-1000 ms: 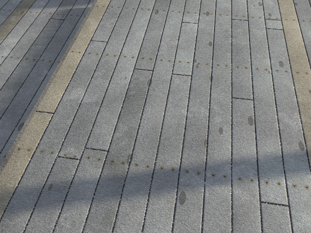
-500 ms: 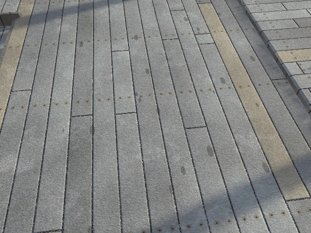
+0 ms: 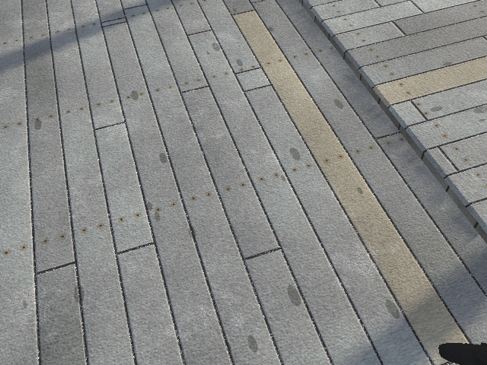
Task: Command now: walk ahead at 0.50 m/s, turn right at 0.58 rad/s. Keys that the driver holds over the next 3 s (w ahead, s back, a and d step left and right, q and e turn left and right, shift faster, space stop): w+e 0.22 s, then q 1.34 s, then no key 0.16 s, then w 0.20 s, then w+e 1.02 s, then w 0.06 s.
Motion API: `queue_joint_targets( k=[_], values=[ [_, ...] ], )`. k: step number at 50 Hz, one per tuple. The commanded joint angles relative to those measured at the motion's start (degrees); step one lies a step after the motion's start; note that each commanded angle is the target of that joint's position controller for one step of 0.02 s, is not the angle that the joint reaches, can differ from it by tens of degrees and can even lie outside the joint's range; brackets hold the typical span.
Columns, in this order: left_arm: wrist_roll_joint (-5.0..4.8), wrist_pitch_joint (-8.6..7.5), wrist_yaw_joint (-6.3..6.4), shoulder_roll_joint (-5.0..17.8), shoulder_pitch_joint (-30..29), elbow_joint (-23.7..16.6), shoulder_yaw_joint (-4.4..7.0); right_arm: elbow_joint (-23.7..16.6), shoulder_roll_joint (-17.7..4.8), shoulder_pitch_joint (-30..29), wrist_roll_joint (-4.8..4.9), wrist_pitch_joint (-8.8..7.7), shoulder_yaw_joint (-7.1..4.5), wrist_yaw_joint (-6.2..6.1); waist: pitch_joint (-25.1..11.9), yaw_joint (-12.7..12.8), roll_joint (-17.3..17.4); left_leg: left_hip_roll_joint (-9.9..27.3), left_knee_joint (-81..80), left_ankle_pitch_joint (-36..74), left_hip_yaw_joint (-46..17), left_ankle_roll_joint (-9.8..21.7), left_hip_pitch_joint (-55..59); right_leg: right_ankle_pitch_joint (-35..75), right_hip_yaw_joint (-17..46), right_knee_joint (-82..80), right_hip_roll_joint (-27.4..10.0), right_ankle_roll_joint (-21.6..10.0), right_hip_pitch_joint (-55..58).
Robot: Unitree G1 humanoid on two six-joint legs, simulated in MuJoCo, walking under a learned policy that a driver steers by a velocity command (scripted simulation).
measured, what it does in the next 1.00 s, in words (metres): walks ahead: left foot, then right foot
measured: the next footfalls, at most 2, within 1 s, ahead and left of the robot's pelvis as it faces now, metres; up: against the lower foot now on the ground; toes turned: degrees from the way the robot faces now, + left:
left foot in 0.16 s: +0.29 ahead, +0.15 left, +0.00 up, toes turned -9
right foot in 0.58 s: +0.37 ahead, -0.10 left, +0.00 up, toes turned -2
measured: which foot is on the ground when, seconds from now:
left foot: up 0.00-0.14, down 0.16-0.58, up 0.60-0.94, down 0.96-1.00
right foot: down 0.00-0.18, up 0.20-0.56, down 0.58-0.96, up 0.98-1.00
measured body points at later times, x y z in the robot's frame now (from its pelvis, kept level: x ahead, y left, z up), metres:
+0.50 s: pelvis +0.24 +0.04 +0.00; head +0.28 +0.04 +0.45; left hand +0.47 +0.26 -0.10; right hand +0.24 -0.24 -0.13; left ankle +0.25 +0.15 -0.75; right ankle +0.32 -0.11 -0.72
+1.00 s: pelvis +0.30 +0.05 -0.02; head +0.32 +0.07 +0.43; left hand +0.39 +0.35 -0.13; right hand +0.48 -0.22 -0.11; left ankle +0.29 +0.15 -0.75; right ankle +0.33 -0.10 -0.74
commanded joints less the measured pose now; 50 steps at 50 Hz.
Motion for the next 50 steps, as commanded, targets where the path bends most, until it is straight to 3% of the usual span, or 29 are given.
queue_joint_targets(
  k=[1,5,7,8,9,10,11,12,13,14,15,17,20,23,25,27,28,29,30,31,32,34,36,40,44,46,48,49,50],
  values=[
    [-0.29,-0.46,0.61,10.43,0.36,-3.26,2.77,-4.70,-2.95,-5.32,0.71,-0.70,-0.35,0.44,-1.83,0.64,-6.44,-4.44,-8.10,9.08,3.23,-0.40,9.12,7.13,9.23,-5.58,-11.27,-7.50,-6.86],
    [-0.45,0.08,0.98,9.56,1.83,-2.57,2.61,-5.56,-5.86,-5.52,1.07,-1.72,-1.26,1.21,-2.21,-0.15,-7.98,-4.81,-12.82,3.67,0.78,1.70,10.34,4.28,15.92,0.98,-14.03,-6.30,-0.26],
    [-0.24,0.43,1.10,8.99,0.54,-3.02,2.45,-4.18,-7.01,0.01,1.03,-2.37,-2.02,1.16,-3.56,-3.46,-9.42,-5.22,-15.15,0.46,2.00,3.78,17.17,6.77,17.42,5.85,-13.35,-4.91,0.13],
    [0.03,0.35,0.96,6.85,0.28,-3.55,1.66,-2.93,-8.71,5.97,0.36,-2.69,-2.87,0.83,-7.66,-6.33,-8.48,-3.21,-15.53,-0.01,1.02,5.79,26.92,8.72,15.36,13.31,-10.40,-3.11,-2.06],
    [1.01,0.24,0.78,3.44,1.28,-4.59,0.36,-2.12,-11.88,14.71,-0.36,-2.70,-3.67,0.37,-15.81,-9.37,-1.34,6.82,-14.85,-3.95,-8.94,9.19,41.65,-0.59,9.96,29.85,-6.30,-0.82,-9.39],
    [-1.19,-0.31,0.74,1.53,8.88,-6.30,-0.24,0.00,-15.55,18.69,-0.68,-1.80,-4.57,0.79,-20.84,-5.38,19.32,18.30,-21.86,-19.31,-36.88,17.97,56.60,-23.62,3.71,47.06,0.20,2.53,-29.66],
    [-1.68,-0.21,0.98,7.89,8.09,-4.65,0.76,-1.35,-9.75,16.56,0.61,-1.58,-3.27,1.09,-16.19,-6.54,11.84,18.15,-24.26,-31.03,-39.08,16.58,53.84,-21.14,5.58,54.26,-4.84,3.18,-36.00],
    [-1.00,-0.01,1.01,10.02,2.07,-5.11,1.36,-1.73,-6.49,14.09,0.51,-1.29,-2.32,0.96,-9.01,-7.88,6.28,15.34,-24.74,-23.60,-29.91,14.86,46.33,-16.03,4.71,55.21,-5.79,3.66,-36.32],
    [-0.17,0.15,1.29,8.93,-0.55,-5.28,1.23,-1.76,-5.58,11.32,-0.38,-0.99,-1.71,1.19,-5.29,-6.64,1.65,12.84,-24.46,-9.01,-22.28,14.42,38.89,-12.98,3.43,54.18,-6.91,4.24,-33.07],
    [0.85,0.01,1.37,7.95,-2.20,-5.84,1.28,-1.29,-4.67,9.72,-0.80,-0.81,-1.30,1.43,-3.02,-5.38,0.59,10.93,-24.17,6.23,-17.07,15.03,33.50,-12.13,3.18,51.78,-7.42,4.59,-30.90],
    [0.83,0.08,1.18,6.97,-1.20,-5.98,1.24,-0.74,-4.37,9.09,-1.06,-0.97,-0.95,1.52,-3.67,-3.41,2.97,9.90,-23.49,18.68,-12.92,15.73,30.30,-12.60,2.39,49.66,-8.58,4.97,-27.11],
    [1.09,0.28,1.06,4.31,-0.78,-5.86,0.52,0.49,-3.14,8.38,-0.20,-1.15,-0.43,1.70,-4.91,-2.05,4.40,6.98,-23.30,32.35,-6.65,16.17,28.61,-12.55,-0.76,40.37,-9.21,6.16,-23.68],
    [1.57,0.28,1.03,2.10,-4.35,-6.58,-0.67,1.54,-7.44,8.16,0.86,0.14,-1.55,0.87,-8.20,-2.52,4.78,5.35,-22.97,38.09,-2.97,16.22,26.88,-4.68,-3.61,26.09,-7.91,7.58,-16.61],
    [0.96,0.70,0.87,4.03,-8.20,-7.01,-0.36,2.40,-9.86,10.09,1.67,1.84,-2.35,0.17,-8.92,-3.97,5.08,5.01,-22.52,30.09,-3.74,15.29,26.91,2.54,-4.02,18.80,-5.66,7.74,-12.66],
    [0.94,0.91,0.95,5.03,-10.62,-7.73,-0.08,2.68,-9.98,10.63,2.20,2.67,-2.47,-0.19,-7.62,-4.35,5.30,5.07,-21.25,22.96,-5.99,14.56,26.72,3.54,-3.40,14.67,-5.08,6.98,-11.67],
    [1.14,0.63,0.99,5.80,-9.53,-7.43,0.46,2.38,-9.20,9.43,2.72,3.35,-2.30,-0.71,-6.91,-2.49,5.15,3.79,-18.46,13.59,-8.20,12.44,24.86,8.80,-3.23,6.39,-4.96,5.42,-6.15],
    [1.59,0.39,1.25,7.25,-8.49,-7.28,1.02,2.25,-7.75,9.87,2.63,3.43,-1.91,-0.87,-7.14,-1.93,4.13,1.82,-15.79,7.90,-8.37,10.22,22.44,14.02,-2.08,2.60,-7.18,3.79,-1.10],
    [2.61,0.45,1.93,10.84,-6.26,-7.70,1.88,1.19,-4.59,10.37,1.45,3.21,-0.96,-0.85,-10.64,-1.88,-1.76,-1.83,-7.71,-2.86,-5.75,7.27,17.28,26.96,4.55,3.93,-16.26,0.42,7.08],
    [2.93,1.54,2.53,12.99,-5.48,-8.35,2.36,1.36,-1.39,16.48,0.50,2.97,-0.04,-0.67,-14.13,-3.95,-13.96,-8.23,4.30,-30.83,0.45,3.62,7.27,41.80,14.05,6.08,-28.12,-7.28,15.16],
    [2.74,2.16,2.16,11.06,-3.57,-7.50,2.10,1.02,-4.72,16.40,1.50,3.38,-0.81,-0.89,-15.56,-1.91,-16.66,-7.79,15.81,-37.90,2.46,1.64,2.56,36.26,19.74,3.21,-32.04,-12.45,13.37],
    [2.28,2.06,1.90,8.79,-5.20,-7.80,1.41,1.24,-8.00,15.29,1.85,4.25,-2.00,-1.20,-12.71,-2.08,-11.90,-5.79,22.87,-34.78,1.61,0.85,0.49,28.65,16.74,1.87,-28.89,-11.59,10.78],
    [1.76,1.76,1.63,6.37,-11.51,-8.37,0.53,1.92,-8.09,15.15,1.73,6.76,-2.79,-2.11,-8.55,-4.14,-9.39,-3.71,25.96,-28.04,1.48,-0.81,0.59,20.40,8.74,-0.09,-24.26,-8.12,3.75],
    [2.29,1.69,1.56,7.03,-14.12,-7.67,0.71,0.85,-6.15,14.77,1.49,8.20,-2.56,-2.30,-6.21,-5.22,-9.94,-3.50,24.96,-23.15,3.40,-1.96,4.40,18.83,3.08,-2.20,-21.91,-7.73,-2.87],
    [2.20,1.94,2.21,7.92,-14.47,-6.25,1.25,-2.35,-3.92,11.19,1.39,8.39,-1.70,-1.28,-7.17,-4.19,-10.58,-2.35,13.30,-18.26,5.38,-1.64,8.78,18.34,-2.43,-2.45,-21.92,-8.32,-2.78],
    [1.37,2.44,1.98,10.48,-13.50,-4.85,2.10,-4.58,-5.47,9.41,1.36,8.54,-1.87,0.26,-8.65,-3.38,-10.86,-2.65,4.07,-16.60,7.73,0.59,14.27,18.87,-3.51,-0.74,-24.54,-7.97,-0.94],
    [0.33,2.60,1.82,11.21,-14.15,-4.28,2.34,-4.73,-5.85,10.62,1.33,8.80,-2.23,0.92,-8.16,-4.69,-10.45,-3.40,-3.27,-13.13,9.23,2.68,18.12,16.24,-4.64,1.94,-24.70,-5.86,-1.28],
    [-0.31,2.81,1.67,9.40,-11.35,-2.35,2.08,-3.80,-7.29,13.75,0.85,8.84,-3.11,0.78,-7.62,-5.70,-6.72,-5.22,-13.88,-4.26,8.32,6.12,26.75,6.61,-8.88,9.54,-21.39,-0.07,-6.15],
    [1.35,2.93,1.29,6.40,-9.35,-2.24,1.37,-4.53,-12.79,14.59,0.76,8.71,-4.54,-0.21,-6.60,-4.18,7.13,4.94,-19.77,11.42,-6.71,10.41,33.27,-7.00,-15.22,23.88,-15.29,5.85,-16.56],
    [2.66,2.84,1.75,5.61,-14.14,-6.07,0.87,-6.38,-17.80,13.94,-0.68,8.09,-5.19,-0.28,-5.27,-5.54,18.12,17.38,-22.12,20.04,-24.83,22.22,33.72,-26.93,-12.39,36.59,-6.31,9.37,-30.58]
  ],
)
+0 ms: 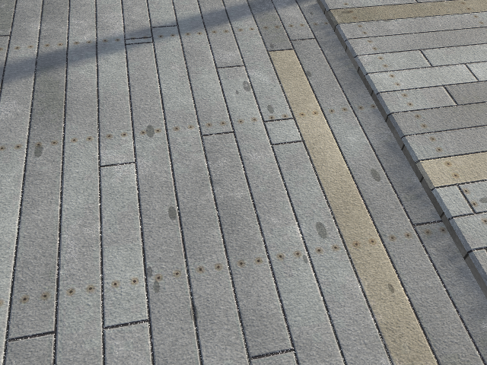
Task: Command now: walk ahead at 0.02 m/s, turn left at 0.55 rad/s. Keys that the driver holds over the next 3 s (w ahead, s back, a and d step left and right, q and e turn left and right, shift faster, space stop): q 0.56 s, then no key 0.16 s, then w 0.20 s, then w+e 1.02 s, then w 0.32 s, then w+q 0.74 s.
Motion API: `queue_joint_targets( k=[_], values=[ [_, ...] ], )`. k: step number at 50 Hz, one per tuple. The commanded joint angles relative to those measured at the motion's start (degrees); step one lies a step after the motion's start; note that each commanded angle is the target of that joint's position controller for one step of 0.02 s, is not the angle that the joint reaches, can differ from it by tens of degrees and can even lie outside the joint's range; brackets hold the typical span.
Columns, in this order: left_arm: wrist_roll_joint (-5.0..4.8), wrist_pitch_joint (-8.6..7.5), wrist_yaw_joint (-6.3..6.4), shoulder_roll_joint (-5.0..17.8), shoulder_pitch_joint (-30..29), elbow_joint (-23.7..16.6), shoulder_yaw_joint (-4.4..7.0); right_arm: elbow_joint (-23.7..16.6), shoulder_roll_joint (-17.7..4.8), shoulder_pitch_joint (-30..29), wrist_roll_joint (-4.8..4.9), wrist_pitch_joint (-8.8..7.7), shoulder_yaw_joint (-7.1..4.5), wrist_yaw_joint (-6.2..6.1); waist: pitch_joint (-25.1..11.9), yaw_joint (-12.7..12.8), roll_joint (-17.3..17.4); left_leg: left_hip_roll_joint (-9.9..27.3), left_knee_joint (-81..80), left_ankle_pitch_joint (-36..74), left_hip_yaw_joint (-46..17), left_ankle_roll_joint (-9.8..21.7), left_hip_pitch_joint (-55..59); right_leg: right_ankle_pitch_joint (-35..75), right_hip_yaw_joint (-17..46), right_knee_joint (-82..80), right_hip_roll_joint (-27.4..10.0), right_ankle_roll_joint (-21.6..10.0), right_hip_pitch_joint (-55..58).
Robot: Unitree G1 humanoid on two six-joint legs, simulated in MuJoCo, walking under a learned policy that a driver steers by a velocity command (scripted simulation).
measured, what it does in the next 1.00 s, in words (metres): steps on the spot, turning left: right foot, then left foot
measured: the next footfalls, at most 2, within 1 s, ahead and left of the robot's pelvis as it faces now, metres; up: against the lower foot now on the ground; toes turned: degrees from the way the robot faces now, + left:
right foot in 0.46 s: +0.09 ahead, -0.12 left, +0.00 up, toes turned +22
left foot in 0.84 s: -0.02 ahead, +0.12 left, +0.00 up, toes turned +24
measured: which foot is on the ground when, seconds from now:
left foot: down 0.00-0.46, up 0.48-0.82, down 0.84-1.00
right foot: up 0.00-0.44, down 0.46-0.84, up 0.86-1.00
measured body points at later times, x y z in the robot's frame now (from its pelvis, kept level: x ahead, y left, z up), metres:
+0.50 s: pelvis +0.02 -0.02 +0.01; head +0.05 -0.02 +0.46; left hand +0.08 +0.30 -0.08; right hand +0.25 -0.25 -0.09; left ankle +0.00 +0.09 -0.71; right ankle +0.06 -0.13 -0.73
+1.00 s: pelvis +0.03 +0.03 +0.02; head +0.03 +0.05 +0.47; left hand +0.03 +0.34 -0.10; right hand +0.22 -0.18 -0.08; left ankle -0.06 +0.10 -0.73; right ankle +0.11 -0.10 -0.66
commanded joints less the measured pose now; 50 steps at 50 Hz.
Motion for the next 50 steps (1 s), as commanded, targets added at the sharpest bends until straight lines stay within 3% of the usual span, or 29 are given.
queue_joint_targets(
  k=[1,2,3,4,7,11,14,18,21,22,23,24,25,26,27,28,30,32,36,39,41,42,43,44,45,46,48,50],
  values=[
    [1.04,-0.74,0.56,5.97,-6.19,-6.48,1.44,-3.95,-14.02,6.57,-2.44,-2.11,-3.43,-0.32,-7.95,-4.85,13.38,21.26,-16.55,30.07,-30.74,18.67,14.54,-18.32,9.28,27.06,5.64,1.45,-19.64],
    [-0.03,-0.54,0.65,6.43,-5.26,-6.03,1.80,-3.90,-12.67,4.35,-2.07,-3.12,-2.91,-0.39,-7.11,-2.82,11.31,18.04,-16.16,27.08,-25.68,15.69,13.37,-13.33,11.02,28.98,4.85,0.44,-19.72],
    [-0.03,-0.31,1.11,6.39,-3.14,-4.44,2.11,-4.38,-11.27,1.08,-0.86,-3.47,-2.74,-0.74,-6.60,-1.06,8.27,14.88,-15.56,23.17,-22.31,12.32,12.89,-8.54,11.59,28.04,4.18,0.32,-19.80],
    [0.39,-0.11,1.52,7.10,-2.41,-3.82,2.41,-4.85,-9.65,-1.01,0.22,-3.33,-2.15,-1.14,-6.29,-0.37,8.36,13.82,-15.39,22.89,-21.02,10.69,12.31,-5.48,11.97,26.97,3.93,0.63,-19.59],
    [0.08,-0.58,1.19,5.76,-0.74,-3.35,2.29,-5.44,-8.67,-0.64,-0.02,-2.84,-1.60,-2.04,-8.34,0.39,8.47,11.31,-14.96,25.95,-19.23,10.62,11.40,-0.39,11.60,26.32,5.86,1.69,-15.60],
    [-0.16,-1.04,0.82,4.27,-3.04,-4.09,1.54,-5.72,-9.82,0.78,0.38,-2.37,-2.12,-2.75,-7.85,-1.01,8.85,10.36,-14.34,20.89,-21.60,10.56,13.37,1.59,12.58,14.12,6.75,2.79,-14.30],
    [-0.40,-1.40,0.20,4.53,-3.51,-4.28,1.39,-6.33,-10.62,0.34,0.22,-1.91,-2.48,-2.62,-6.92,-1.47,10.09,9.86,-14.35,16.61,-24.53,10.99,10.34,0.85,12.94,7.75,7.66,2.91,-9.71],
    [-0.85,-2.34,-0.73,5.40,-2.55,-4.33,1.55,-7.11,-10.71,-0.82,0.49,-1.36,-2.63,-2.04,-7.07,-1.49,10.88,9.22,-12.91,19.30,-29.52,10.92,9.53,-0.59,13.26,0.62,8.90,2.00,-4.36],
    [-0.95,-3.12,-1.49,5.58,1.10,-3.47,1.84,-7.89,-10.20,-3.06,1.38,-0.79,-2.50,-2.19,-7.84,0.98,10.57,6.77,-9.71,21.16,-31.12,8.51,9.10,6.48,12.34,-12.73,9.08,0.35,3.30],
    [-0.67,-3.22,-1.49,6.62,2.80,-2.90,2.26,-8.18,-9.26,-3.04,1.62,-0.66,-2.23,-2.41,-8.22,1.60,9.32,4.64,-7.68,16.48,-29.87,6.17,6.04,13.06,13.02,-17.91,6.61,-0.83,8.97],
    [0.29,-2.91,-1.15,10.17,3.87,-3.24,2.99,-8.34,-6.55,-0.69,1.04,-0.72,-1.50,-2.35,-10.01,0.27,0.88,0.23,1.15,2.46,-24.35,2.94,-0.58,17.75,21.50,-19.22,-3.72,-4.71,16.06],
    [1.79,-2.27,-1.03,13.97,2.20,-3.17,3.60,-9.81,-6.02,0.92,1.40,-1.13,-1.50,-2.26,-6.88,-2.47,-14.72,-9.29,11.05,-17.51,-12.80,-0.60,-12.60,29.22,34.54,-20.62,-13.64,-14.18,16.63],
    [2.14,-2.46,-0.98,10.54,0.46,-4.71,2.79,-8.59,-11.21,2.12,0.25,-1.61,-3.04,-2.24,-6.57,-1.40,-11.02,-5.17,25.04,-19.74,-11.81,-3.41,-14.11,30.42,36.15,-20.61,-17.92,-19.16,13.73],
    [1.67,-2.44,-0.64,7.50,-2.24,-5.69,1.80,-7.25,-13.16,2.96,0.75,-1.45,-4.04,-2.01,-5.77,-2.30,-7.22,-3.91,30.30,-15.87,-11.45,-4.27,-13.65,28.57,30.22,-19.86,-14.72,-17.47,11.89],
    [0.93,-2.22,-0.34,6.26,-4.32,-6.04,1.43,-6.04,-11.95,3.84,0.80,-0.84,-4.08,-2.09,-4.60,-3.00,-5.71,-3.34,32.73,-12.50,-10.53,-5.38,-13.94,25.06,24.85,-19.21,-10.61,-14.70,11.33],
    [0.05,-2.09,-0.05,5.48,-4.75,-6.15,1.09,-5.82,-10.53,3.85,0.68,-0.30,-3.77,-2.14,-3.64,-2.29,-5.93,-3.12,34.97,-9.42,-10.07,-6.39,-15.78,24.07,21.94,-19.00,-8.88,-13.68,12.04],
    [0.13,-1.57,0.28,5.94,-2.48,-5.49,0.85,-6.83,-7.29,1.99,0.98,-0.13,-2.67,-1.85,-2.86,-0.68,-6.25,-3.07,33.15,-7.33,-7.85,-7.46,-15.43,27.06,17.97,-19.24,-6.73,-14.24,11.95],
    [0.46,-1.12,0.38,6.81,0.20,-4.81,1.06,-8.24,-5.72,-0.60,1.06,-0.48,-1.89,-1.84,-4.11,1.21,-7.30,-2.42,26.86,-7.42,-6.72,-7.93,-15.32,29.49,17.28,-18.68,-7.26,-15.42,16.03],
    [-0.16,-0.57,-0.54,9.25,-0.58,-4.62,1.62,-9.08,-4.04,-1.62,0.29,-0.75,-0.54,-1.41,-6.18,1.97,-9.17,-0.37,11.80,-8.51,-3.05,-7.30,-5.12,32.73,15.24,-17.53,-8.19,-15.70,14.92],
    [-1.42,-0.52,-1.46,9.94,1.42,-3.23,1.43,-7.58,-4.24,1.03,0.75,-0.81,-0.38,-0.90,-5.82,1.52,-8.59,-1.64,-1.60,-2.81,0.60,-4.97,3.87,10.85,15.79,-19.37,-7.51,-14.68,10.35],
    [-1.69,-1.05,-2.09,7.79,2.09,-2.13,0.30,-5.32,-4.39,5.34,0.63,-1.28,-0.44,-0.74,-4.36,-1.06,-6.52,-2.74,-12.02,2.12,1.37,-1.74,15.71,-0.45,14.74,-17.88,-5.47,-11.38,2.25],
    [-0.65,-1.75,-2.57,4.56,1.57,-2.04,-0.89,-4.54,-5.70,9.08,0.80,-1.57,-0.71,-1.06,-5.84,-2.66,-2.71,2.09,-12.65,1.74,-5.42,0.05,23.64,-4.42,11.92,-11.59,-2.85,-7.81,-3.68],
    [1.06,-2.89,-3.28,-0.23,0.91,-4.31,-2.31,-4.38,-11.91,12.56,0.22,-1.73,-1.99,-1.63,-7.96,-2.08,12.31,14.63,-14.68,-1.92,-22.85,6.00,29.19,-10.30,2.78,4.46,4.78,-2.29,-14.79],
    [-0.78,-3.61,-2.65,4.96,-5.91,-6.62,-0.97,-3.82,-14.39,15.63,-0.49,-2.99,-2.86,-0.84,-3.34,-7.19,14.52,21.19,-23.16,-13.13,-36.46,14.37,22.58,-15.84,6.18,14.39,5.77,-1.49,-22.79],
    [-2.23,-3.90,-2.39,8.34,-6.33,-6.80,0.43,-3.74,-11.43,13.36,-0.89,-4.46,-1.91,-0.68,1.90,-5.62,11.24,20.57,-25.34,-20.22,-36.00,14.89,19.81,-12.22,9.22,20.53,2.96,-2.29,-26.24],
    [-2.50,-4.03,-2.47,8.31,-4.20,-5.53,0.68,-3.67,-8.90,10.92,-0.58,-5.54,-1.11,-0.81,3.92,-3.86,11.87,18.05,-26.06,-21.28,-32.03,12.90,18.73,-7.27,9.99,21.84,1.65,-3.14,-26.99],
    [-1.73,-4.36,-2.84,7.57,-1.86,-3.70,0.87,-3.78,-6.79,8.56,-0.08,-6.56,-0.39,-1.28,4.45,-2.57,11.11,15.07,-27.57,-13.04,-24.10,9.77,19.59,1.66,10.50,20.82,0.13,-3.51,-27.64],
    [-1.66,-4.77,-3.46,5.39,-1.25,-2.68,0.39,-3.60,-5.97,8.91,-0.75,-7.23,-0.26,-1.60,2.95,-2.37,8.60,13.34,-28.37,-1.99,-17.35,8.60,19.77,8.99,9.69,20.40,0.21,-2.89,-26.45]
  ],
)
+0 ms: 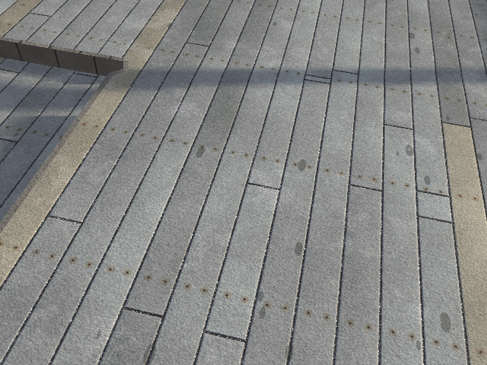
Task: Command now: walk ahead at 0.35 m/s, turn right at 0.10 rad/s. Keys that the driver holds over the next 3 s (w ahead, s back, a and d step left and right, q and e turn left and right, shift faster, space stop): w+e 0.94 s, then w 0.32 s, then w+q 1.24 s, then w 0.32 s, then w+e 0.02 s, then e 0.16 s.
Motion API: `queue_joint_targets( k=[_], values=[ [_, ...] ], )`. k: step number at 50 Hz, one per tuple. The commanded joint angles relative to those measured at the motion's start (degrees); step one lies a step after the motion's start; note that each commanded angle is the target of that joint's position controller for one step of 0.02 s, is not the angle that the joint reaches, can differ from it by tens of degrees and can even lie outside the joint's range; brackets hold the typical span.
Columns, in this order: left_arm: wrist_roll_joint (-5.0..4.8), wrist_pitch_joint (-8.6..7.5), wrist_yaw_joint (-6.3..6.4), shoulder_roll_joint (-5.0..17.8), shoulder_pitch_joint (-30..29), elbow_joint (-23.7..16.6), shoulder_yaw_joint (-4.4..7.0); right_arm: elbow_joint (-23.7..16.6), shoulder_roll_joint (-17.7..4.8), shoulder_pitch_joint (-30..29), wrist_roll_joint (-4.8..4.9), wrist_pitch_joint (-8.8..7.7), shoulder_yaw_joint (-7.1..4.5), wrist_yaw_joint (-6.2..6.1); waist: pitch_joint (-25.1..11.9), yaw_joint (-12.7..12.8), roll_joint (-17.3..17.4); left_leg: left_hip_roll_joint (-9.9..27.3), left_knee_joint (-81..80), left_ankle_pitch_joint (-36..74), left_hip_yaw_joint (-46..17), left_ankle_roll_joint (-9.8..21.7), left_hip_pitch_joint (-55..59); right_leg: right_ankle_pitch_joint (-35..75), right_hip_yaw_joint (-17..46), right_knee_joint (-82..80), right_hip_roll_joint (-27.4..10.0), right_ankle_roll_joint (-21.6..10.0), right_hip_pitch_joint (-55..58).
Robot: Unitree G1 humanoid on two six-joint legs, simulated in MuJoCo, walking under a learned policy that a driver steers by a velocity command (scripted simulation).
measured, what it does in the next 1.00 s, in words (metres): walks ahead, turning right: right foot, then left foot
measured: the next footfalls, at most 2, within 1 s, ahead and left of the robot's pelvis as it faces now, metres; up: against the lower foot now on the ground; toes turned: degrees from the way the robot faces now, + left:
right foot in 0.32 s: +0.30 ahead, -0.18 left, +0.00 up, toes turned -12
left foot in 0.82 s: +0.64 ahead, -0.07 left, +0.00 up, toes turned -30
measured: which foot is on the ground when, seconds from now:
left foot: down 0.00-0.32, up 0.34-0.80, down 0.82-1.00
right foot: up 0.00-0.30, down 0.32-0.82, up 0.84-1.00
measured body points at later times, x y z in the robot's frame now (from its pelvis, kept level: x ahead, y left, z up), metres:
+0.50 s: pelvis +0.23 -0.09 -0.01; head +0.27 -0.11 +0.44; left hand +0.43 +0.15 -0.11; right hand +0.28 -0.39 -0.12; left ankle +0.22 +0.08 -0.66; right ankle +0.26 -0.17 -0.75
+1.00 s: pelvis +0.53 -0.14 -0.01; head +0.55 -0.14 +0.44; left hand +0.77 +0.04 -0.12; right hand +0.48 -0.43 -0.10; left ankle +0.60 -0.05 -0.75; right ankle +0.43 -0.23 -0.66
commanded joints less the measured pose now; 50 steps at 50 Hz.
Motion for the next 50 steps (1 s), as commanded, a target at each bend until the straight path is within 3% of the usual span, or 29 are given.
queue_joint_targets(
  k=[1,6,12,14,15,16,17,18,19,20,21,22,23,24,26,30,32,35,38,40,41,42,43,44,45,46,47,48,50],
  values=[
    [-0.11,-1.71,-0.63,3.71,-5.89,-4.13,0.93,-2.94,-8.93,-0.45,-0.47,-2.16,-2.73,-0.67,4.93,-1.69,8.60,14.23,-14.80,0.17,-11.83,8.42,7.18,9.49,2.76,0.02,-3.02,0.61,-17.15],
    [-0.08,-1.22,-1.27,1.84,-9.60,-6.17,-0.19,-1.12,-10.31,1.00,-0.31,-2.75,-3.50,-0.41,6.17,-3.33,7.72,14.21,-15.89,8.04,-1.76,8.22,4.76,17.80,2.66,-12.01,-1.52,2.58,-13.41],
    [-0.05,-1.67,-3.08,1.84,-14.17,-9.90,-0.97,1.45,-11.79,2.94,1.03,-2.24,-4.34,-0.32,8.52,-4.06,6.62,17.05,-13.67,15.94,3.99,6.82,9.11,15.77,-0.63,-21.48,-0.26,-1.61,-10.60],
    [0.06,-1.65,-3.25,3.50,-11.99,-10.56,-0.21,1.46,-13.26,2.35,1.01,-1.62,-4.72,-0.59,5.06,-1.91,8.27,16.86,-6.35,37.63,6.37,5.37,11.38,11.03,-3.80,-22.26,2.92,-4.04,-4.49],
    [0.06,-1.47,-3.03,5.39,-6.94,-9.80,0.87,1.32,-13.96,2.01,0.89,-1.12,-4.84,-0.89,0.73,1.13,9.06,16.11,1.83,50.06,8.11,4.22,11.47,9.64,-5.62,-22.15,5.47,-5.42,2.90],
    [-0.19,-1.22,-2.48,8.11,2.30,-7.54,2.56,0.97,-13.60,1.85,0.82,-0.65,-4.51,-1.31,-5.09,6.03,8.10,13.90,14.29,55.76,10.51,2.30,7.29,10.79,-6.52,-23.67,8.31,-7.38,16.20],
    [-0.56,-0.64,-1.48,11.90,11.70,-5.83,4.18,-0.21,-12.29,2.86,-0.03,-1.01,-3.67,-1.77,-10.84,10.04,3.96,12.06,30.60,42.25,10.04,-0.13,-6.95,9.97,3.52,-23.23,3.23,-10.34,34.63],
    [-0.73,-0.74,-1.17,17.64,12.92,-5.97,4.95,-3.27,-3.49,8.74,-1.27,-2.56,-0.82,-0.77,-18.37,3.75,-13.61,-0.06,52.67,-12.73,6.00,-4.16,-30.63,-7.03,39.20,-30.49,-13.63,-21.55,52.15],
    [-0.35,-1.33,-1.12,12.26,13.94,-7.07,3.40,-3.05,-8.34,2.40,0.77,-4.71,-1.44,-0.12,-22.72,8.27,-7.16,-0.75,59.20,-16.45,-6.38,-3.12,-35.70,-12.79,50.21,-39.45,-15.57,-21.66,53.64],
    [0.33,-1.73,-0.98,10.09,11.57,-6.64,2.75,-5.14,-11.09,-3.32,2.97,-5.78,-2.19,0.42,-13.42,8.52,-5.08,1.92,59.07,-11.68,-6.02,-1.93,-40.45,-8.44,41.84,-40.76,-14.46,-18.87,47.74],
    [0.28,-1.96,-0.80,9.41,8.27,-7.20,2.47,-5.65,-10.58,-5.19,2.38,-6.52,-1.75,0.23,-8.30,6.37,0.30,4.55,54.62,-7.07,-5.43,-1.00,-39.02,-2.36,35.21,-40.58,-12.05,-17.30,39.29],
    [0.60,-1.94,-0.65,8.04,4.52,-8.01,2.08,-5.53,-10.40,-5.99,0.74,-6.73,-1.97,-0.09,-4.66,3.97,2.57,6.19,49.63,-4.37,-5.04,-1.14,-36.11,4.37,30.16,-40.99,-10.01,-16.47,31.13],
    [1.45,-1.97,-0.39,6.86,2.09,-9.19,1.59,-5.41,-10.58,-4.90,0.16,-6.25,-2.31,-0.12,-3.46,1.67,1.18,7.28,47.55,-2.64,-5.50,-1.31,-32.08,8.95,26.83,-42.32,-8.14,-16.39,25.50],
    [1.63,-1.90,-0.21,6.53,0.57,-9.85,1.51,-5.23,-10.38,-3.81,-0.07,-5.56,-2.39,0.00,-2.64,0.35,-0.07,7.52,45.90,-2.02,-5.30,-1.90,-30.12,11.29,25.51,-43.67,-7.33,-16.82,21.96],
    [1.05,-2.12,0.23,6.50,0.23,-9.56,1.53,-4.83,-9.09,-2.82,-0.69,-4.26,-2.12,0.03,-0.89,-0.75,-0.21,7.66,41.78,-1.06,-3.82,-3.67,-28.83,15.87,21.62,-45.18,-6.28,-17.37,16.38],
    [0.48,-1.97,1.30,8.03,2.49,-8.23,1.94,-7.17,-6.48,-11.19,-1.17,-3.97,-1.04,-0.08,2.21,1.73,-0.16,5.62,25.39,13.55,-2.13,-6.19,-27.88,16.92,15.44,-45.26,-1.89,-14.51,11.04],
    [0.12,-1.49,1.66,8.46,4.57,-7.42,2.09,-8.07,-5.36,-16.08,-0.71,-4.48,-0.57,0.32,2.07,3.94,-0.86,3.28,16.58,20.11,-1.37,-6.49,-24.25,14.88,14.69,-43.86,-0.63,-12.69,10.43],
    [-0.43,-0.79,1.97,8.71,8.03,-6.02,2.26,-9.11,-6.65,-20.21,0.43,-5.16,-0.98,1.08,1.54,5.43,-1.66,1.48,10.38,21.44,-2.61,-6.14,-22.06,12.43,18.73,-40.77,-2.28,-11.86,14.42],
    [-0.24,-0.09,2.19,8.23,8.35,-5.79,2.30,-8.95,-8.92,-18.85,0.73,-5.67,-2.09,1.56,0.50,3.80,-3.75,1.23,7.19,14.81,-4.18,-3.99,-20.21,13.62,24.11,-34.97,-4.53,-10.21,20.98],
    [0.09,0.19,1.98,6.82,7.16,-6.26,1.93,-7.31,-10.70,-11.36,0.61,-6.12,-3.39,1.16,-2.66,-0.63,-4.50,1.23,3.85,12.69,-2.63,-0.93,-9.08,19.08,23.81,-27.71,-2.34,-7.99,20.45],
    [0.77,-0.01,1.61,3.59,6.99,-7.25,0.72,-6.80,-13.12,-3.81,-0.45,-6.35,-4.23,0.67,-10.20,-4.27,-1.37,8.21,5.52,10.83,-8.37,2.70,4.76,16.09,20.60,-14.66,0.73,-6.01,15.67],
    [-0.26,-0.54,1.64,-0.47,13.94,-8.63,-0.61,-5.23,-18.12,2.91,-1.62,-5.68,-5.59,0.46,-19.70,-3.14,13.98,21.94,3.29,-0.15,-31.69,11.71,26.63,-3.13,12.02,5.78,9.34,-1.50,-3.81],
    [-0.88,-0.76,1.72,3.21,14.58,-8.76,-0.42,-4.58,-14.51,3.96,-0.20,-5.13,-4.99,1.00,-19.60,-3.13,19.29,26.16,-1.99,-12.85,-45.39,13.28,27.39,-14.75,11.28,15.62,6.60,-0.53,-13.45],
    [-1.11,-0.47,1.74,7.83,9.84,-8.65,0.90,-5.25,-10.35,1.00,0.12,-4.73,-3.84,0.77,-11.14,-4.37,12.07,23.83,-3.36,-16.06,-37.74,10.73,20.50,-9.85,11.48,19.26,3.67,-0.09,-16.44],
    [-0.46,-0.14,1.80,8.15,5.75,-9.54,1.10,-5.51,-8.93,-1.74,-0.19,-4.20,-3.30,0.53,-5.95,-4.05,7.77,21.28,-3.75,-9.90,-29.29,8.82,13.68,-5.64,9.06,19.16,1.72,0.32,-15.80],
    [0.18,-0.10,1.63,7.38,3.28,-10.51,1.18,-4.93,-7.81,-3.72,-0.38,-3.97,-2.87,0.47,-1.62,-3.11,6.40,18.84,-5.25,-2.95,-23.18,8.38,7.40,-2.78,8.62,16.45,0.23,0.58,-15.01],
    [0.21,0.15,1.36,6.41,2.86,-10.82,1.37,-4.61,-6.84,-4.81,-0.75,-4.07,-2.47,0.33,0.21,-1.83,7.29,16.90,-6.98,1.20,-18.30,7.68,3.36,-0.76,8.43,14.36,-1.35,0.52,-12.89],
    [-0.12,0.42,1.12,4.96,3.53,-10.88,1.07,-4.00,-6.92,-5.15,-0.78,-4.29,-2.50,0.42,1.07,-1.00,9.00,15.85,-8.55,3.38,-15.63,7.98,0.22,0.07,7.76,12.66,-1.98,0.65,-10.61],
    [-0.03,0.81,0.96,2.34,3.33,-10.82,0.41,-2.45,-7.00,-4.72,-0.16,-4.82,-2.67,0.77,1.88,-0.36,8.56,15.18,-10.69,7.94,-11.36,9.21,-1.94,0.52,7.00,8.48,-2.04,0.96,-9.70]
  ],
)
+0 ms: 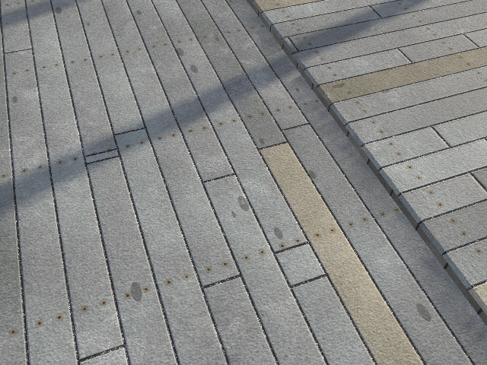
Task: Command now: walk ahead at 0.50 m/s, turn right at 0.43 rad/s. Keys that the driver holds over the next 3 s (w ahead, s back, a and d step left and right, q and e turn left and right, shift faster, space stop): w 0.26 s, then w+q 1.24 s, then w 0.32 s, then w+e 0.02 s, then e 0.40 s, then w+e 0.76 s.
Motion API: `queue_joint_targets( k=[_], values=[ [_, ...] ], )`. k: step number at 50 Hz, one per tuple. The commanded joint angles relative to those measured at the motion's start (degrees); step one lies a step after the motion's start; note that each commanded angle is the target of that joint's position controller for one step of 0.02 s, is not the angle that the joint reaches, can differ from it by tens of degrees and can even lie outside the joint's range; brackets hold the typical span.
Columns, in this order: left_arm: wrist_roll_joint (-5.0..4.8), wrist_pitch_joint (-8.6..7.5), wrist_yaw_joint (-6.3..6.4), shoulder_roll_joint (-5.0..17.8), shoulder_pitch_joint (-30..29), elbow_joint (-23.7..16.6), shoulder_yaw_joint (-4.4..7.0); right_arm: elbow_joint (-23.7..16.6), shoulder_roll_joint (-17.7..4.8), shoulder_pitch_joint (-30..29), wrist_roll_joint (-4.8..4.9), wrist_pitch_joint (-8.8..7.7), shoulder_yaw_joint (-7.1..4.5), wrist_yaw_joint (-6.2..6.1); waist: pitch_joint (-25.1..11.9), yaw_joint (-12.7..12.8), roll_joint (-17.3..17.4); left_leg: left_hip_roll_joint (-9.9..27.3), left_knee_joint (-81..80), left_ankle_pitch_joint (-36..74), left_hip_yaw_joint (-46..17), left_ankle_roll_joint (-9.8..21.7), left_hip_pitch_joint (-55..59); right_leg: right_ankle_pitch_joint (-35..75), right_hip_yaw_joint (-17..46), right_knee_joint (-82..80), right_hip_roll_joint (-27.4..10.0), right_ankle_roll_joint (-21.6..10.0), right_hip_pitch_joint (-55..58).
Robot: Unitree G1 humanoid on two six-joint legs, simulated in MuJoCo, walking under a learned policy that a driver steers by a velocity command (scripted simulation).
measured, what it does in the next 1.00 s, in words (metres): walks ahead, turning left: right foot, then left foot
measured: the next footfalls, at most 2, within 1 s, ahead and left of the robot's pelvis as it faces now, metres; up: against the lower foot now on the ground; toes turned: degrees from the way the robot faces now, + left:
right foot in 0.30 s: +0.33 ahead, -0.16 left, +0.00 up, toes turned -5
left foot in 0.84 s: +0.61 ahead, +0.08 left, +0.00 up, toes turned +15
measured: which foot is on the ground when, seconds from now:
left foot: down 0.00-0.32, up 0.34-0.82, down 0.84-1.00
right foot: up 0.00-0.28, down 0.30-0.86, up 0.88-1.00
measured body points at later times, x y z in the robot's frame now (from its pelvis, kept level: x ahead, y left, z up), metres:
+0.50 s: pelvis +0.27 -0.07 +0.00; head +0.30 -0.08 +0.45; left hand +0.39 +0.20 -0.10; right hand +0.36 -0.36 -0.12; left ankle +0.26 +0.10 -0.65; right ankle +0.28 -0.16 -0.74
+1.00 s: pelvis +0.54 +0.00 +0.00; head +0.58 +0.02 +0.44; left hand +0.59 +0.31 -0.11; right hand +0.74 -0.23 -0.11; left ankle +0.57 +0.07 -0.74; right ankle +0.52 -0.17 -0.65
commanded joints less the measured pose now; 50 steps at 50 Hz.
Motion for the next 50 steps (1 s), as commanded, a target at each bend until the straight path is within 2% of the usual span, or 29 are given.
queue_joint_targets(
  k=[1,4,7,11,13,14,15,16,17,18,19,20,21,23,25,28,32,36,39,41,42,43,44,45,46,47,48,49,50],
  values=[
    [0.33,-0.49,-0.17,1.44,-1.89,-5.06,0.38,-1.15,-7.23,1.01,0.39,-1.17,-1.97,0.18,0.22,-0.17,8.27,15.58,-15.05,5.62,-14.28,10.54,6.26,2.70,2.48,-5.11,-3.62,0.56,-9.21],
    [0.99,-1.13,-0.80,0.39,-5.57,-5.57,-0.40,0.50,-9.20,1.10,0.81,-1.06,-2.52,0.37,0.30,-0.52,6.47,15.23,-16.05,11.30,-9.28,11.05,7.75,10.53,1.44,-16.24,-3.97,0.66,-8.96],
    [0.90,-2.28,-1.86,-0.30,-11.45,-6.45,-1.06,2.23,-10.66,2.54,1.68,-0.35,-2.71,0.23,1.16,-2.44,6.29,13.75,-16.16,12.73,-4.91,9.66,7.63,18.25,-2.13,-27.06,-3.19,0.19,-4.77],
    [0.43,-2.75,-2.56,1.11,-16.80,-8.51,-0.78,5.21,-12.47,6.63,2.57,0.82,-3.12,0.19,2.28,-3.25,7.23,16.58,-14.54,15.07,-5.06,8.51,13.22,16.20,-3.32,-33.86,-1.97,-1.84,-3.13],
    [0.71,-2.83,-2.61,2.73,-14.86,-8.39,0.00,6.04,-13.35,6.52,2.87,1.57,-3.28,-0.05,0.68,-0.94,8.09,17.05,-10.04,25.00,-4.20,7.28,15.72,12.90,-4.84,-36.51,-0.24,-3.74,1.87],
    [1.02,-2.90,-2.36,4.17,-9.64,-6.96,0.96,6.39,-13.22,6.16,3.10,1.93,-3.04,-0.17,-2.56,2.55,7.83,15.46,-3.16,33.41,-2.63,6.05,14.25,14.02,-6.25,-39.14,1.37,-5.12,11.02],
    [1.22,-2.78,-1.79,6.91,-0.97,-4.36,2.49,6.54,-11.75,6.65,2.77,2.00,-2.28,-0.32,-7.89,6.73,7.08,12.65,7.35,34.66,-0.85,4.31,9.09,15.23,-6.08,-39.10,1.61,-6.60,24.43],
    [1.90,-2.35,-0.73,11.99,9.68,-2.76,3.86,4.67,-7.90,6.71,0.79,1.70,-0.55,-0.33,-16.83,10.41,-1.26,8.97,26.99,14.19,0.76,1.71,-4.42,17.80,8.37,-37.09,-11.45,-10.45,42.35],
    [2.35,-2.24,-0.71,14.72,9.22,-2.97,3.74,3.73,-2.53,13.02,1.36,0.69,1.01,-0.08,-23.51,5.78,-13.19,-0.50,43.84,-23.23,-4.60,-0.90,-22.25,5.39,34.40,-45.43,-23.05,-18.36,52.82],
    [1.81,-2.54,-0.79,9.37,8.37,-2.92,2.67,4.53,-9.43,8.62,2.96,0.10,-0.74,0.09,-19.09,8.45,-6.12,2.08,49.43,-22.37,-10.94,-0.62,-27.56,-0.66,33.55,-48.64,-21.67,-16.84,48.06],
    [1.38,-2.90,-0.84,7.18,5.23,-2.47,1.83,2.96,-10.83,4.67,3.79,-0.09,-1.36,0.24,-11.02,7.19,-5.42,4.65,48.96,-17.05,-9.68,-0.01,-30.43,1.41,24.14,-49.63,-19.73,-14.62,41.50],
    [1.42,-3.23,-1.03,5.19,1.79,-2.30,1.22,2.99,-10.03,2.81,3.13,0.06,-1.29,-0.05,-7.38,5.27,-2.31,7.02,46.45,-12.07,-8.79,-0.14,-28.49,5.60,18.04,-51.22,-17.03,-13.08,34.71],
    [1.75,-3.59,-1.24,3.54,-1.07,-2.23,0.87,3.07,-9.43,2.45,2.31,0.51,-1.51,-0.18,-4.59,3.45,-2.57,8.38,43.85,-8.34,-8.83,-0.49,-26.45,9.27,13.38,-53.19,-15.01,-12.28,29.42],
    [2.35,-4.75,-1.35,2.09,-3.56,-1.60,0.81,4.28,-7.20,5.29,2.50,2.14,-1.39,-0.11,-3.62,0.77,-3.27,9.46,42.60,-3.95,-9.33,-1.17,-20.99,15.02,7.06,-56.89,-13.41,-11.81,23.60],
    [2.40,-5.73,-1.15,2.56,-4.02,-0.24,1.21,4.01,-5.61,4.74,2.44,3.26,-1.21,-0.24,-1.61,-0.15,-1.47,9.46,40.77,-1.30,-9.80,-2.02,-21.84,20.60,2.05,-58.99,-13.30,-12.00,21.44],
    [2.71,-5.92,-0.41,3.45,-3.10,1.61,1.64,2.56,-4.90,1.00,2.10,3.46,-1.11,-0.13,0.53,0.45,-0.21,8.92,33.08,6.67,-10.61,-2.69,-25.39,24.29,-4.04,-60.14,-12.46,-11.29,22.74],
    [2.23,-5.36,0.34,5.44,-1.53,3.13,2.09,0.09,-3.32,-6.45,1.82,2.96,-0.22,1.38,2.89,3.25,1.01,7.89,19.60,15.68,-6.01,-1.72,-23.83,24.85,-10.37,-61.23,-11.88,-9.71,24.60],
    [1.16,-3.69,0.66,7.06,2.47,5.41,2.75,-3.67,-3.13,-12.90,1.89,2.93,0.15,2.87,4.81,5.46,1.71,7.01,13.04,12.38,-3.03,0.54,-27.25,29.49,-12.83,-58.27,-14.48,-8.97,33.41],
    [0.69,-2.20,1.16,8.97,1.89,5.55,3.27,-5.48,-4.78,-12.25,1.94,3.18,-0.69,3.73,1.94,3.24,-0.57,3.23,11.71,4.79,1.19,3.39,-22.22,50.53,-15.15,-50.30,-15.05,-7.22,37.59],
    [0.41,-1.25,1.69,10.35,0.77,5.08,3.58,-4.22,-8.14,-3.50,2.08,3.67,-2.63,3.45,-4.02,-2.25,-2.16,-1.27,11.68,0.16,3.69,6.21,-9.96,64.70,-16.36,-36.19,-14.09,-5.73,36.64],
    [0.17,-1.19,1.91,9.85,-0.20,4.73,3.23,-2.07,-11.20,5.66,2.15,3.89,-4.47,2.63,-8.61,-7.48,-0.69,-2.96,7.40,3.53,2.42,8.55,4.41,59.72,-17.46,-23.38,-11.86,-3.74,29.85],
    [2.12,-1.92,1.80,5.34,2.18,3.58,1.67,-0.82,-16.40,11.49,2.32,4.65,-5.91,1.25,-13.42,-7.68,9.57,7.35,7.07,6.67,-13.88,12.22,21.28,26.72,-17.09,-4.95,-7.79,-1.14,13.84],
    [2.22,-3.87,0.86,0.15,5.26,0.55,-0.20,-2.95,-19.34,7.93,2.19,3.86,-5.92,1.43,-20.61,-1.88,18.96,19.88,-2.46,-5.09,-48.38,24.64,36.77,-14.17,-6.78,13.72,5.25,1.86,-8.54],
    [0.33,-5.96,-0.13,6.11,-1.50,-0.11,0.94,-3.50,-14.06,8.67,1.89,3.16,-4.49,1.88,-21.09,-6.42,9.62,20.07,-7.56,-8.49,-48.58,22.13,36.39,-12.03,2.89,15.22,1.95,0.44,-14.48],
    [-1.18,-6.93,-0.51,6.65,-5.51,-1.81,1.02,-3.22,-11.87,6.98,1.58,2.50,-3.86,1.86,-13.05,-5.70,7.41,18.17,-8.01,-5.80,-40.12,19.63,29.50,-7.18,2.19,11.96,-0.30,-0.89,-16.42],
    [-0.29,-7.27,-0.12,5.55,-5.76,-1.49,0.78,-3.36,-10.67,3.47,1.67,2.10,-3.46,1.89,-7.45,-2.51,1.87,15.46,-8.14,0.99,-33.44,17.61,20.43,-3.18,1.80,6.24,-2.88,-0.95,-14.24],
    [1.26,-6.97,0.25,6.10,-5.34,-0.87,1.21,-3.99,-8.66,0.38,1.53,1.94,-2.90,1.63,-5.46,-0.60,2.08,13.35,-8.58,7.08,-28.60,16.53,14.37,-0.82,1.76,1.24,-4.57,-0.42,-10.67],
    [1.74,-6.29,0.17,6.17,-4.17,-0.61,1.42,-4.91,-8.13,-1.12,0.84,1.92,-2.58,1.32,-4.58,0.94,3.77,12.00,-9.72,11.11,-26.37,16.33,9.95,0.85,1.90,-0.44,-5.31,0.18,-7.16],
    [2.11,-5.65,0.19,5.81,-3.39,-0.60,1.47,-5.12,-8.26,-1.64,0.85,1.85,-2.66,1.09,-4.32,1.66,4.15,11.26,-10.68,13.86,-25.20,16.55,7.53,1.71,1.47,-2.58,-5.32,1.15,-5.72]
  ],
)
